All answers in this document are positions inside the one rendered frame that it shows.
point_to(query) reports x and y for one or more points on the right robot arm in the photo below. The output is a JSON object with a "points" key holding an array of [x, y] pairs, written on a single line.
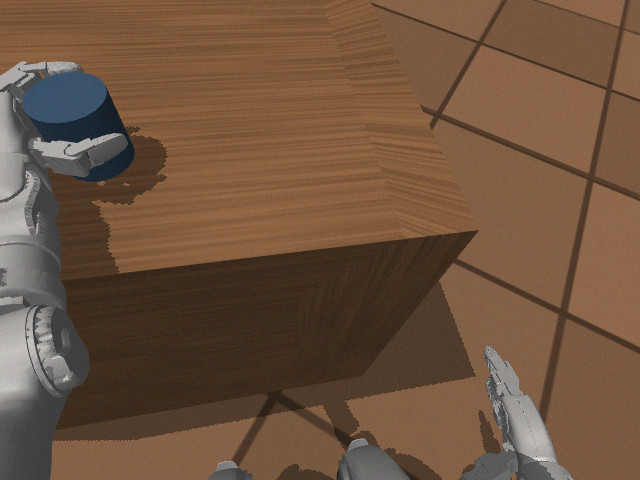
{"points": [[543, 470]]}

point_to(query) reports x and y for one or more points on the left robot hand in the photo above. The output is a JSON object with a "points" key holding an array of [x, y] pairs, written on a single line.
{"points": [[18, 134]]}

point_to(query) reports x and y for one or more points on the left robot arm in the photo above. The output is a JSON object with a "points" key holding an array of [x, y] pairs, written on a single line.
{"points": [[42, 358]]}

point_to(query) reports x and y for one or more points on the can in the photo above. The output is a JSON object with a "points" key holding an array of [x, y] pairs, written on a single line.
{"points": [[75, 106]]}

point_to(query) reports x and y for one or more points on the right robot hand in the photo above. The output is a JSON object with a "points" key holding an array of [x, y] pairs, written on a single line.
{"points": [[525, 436]]}

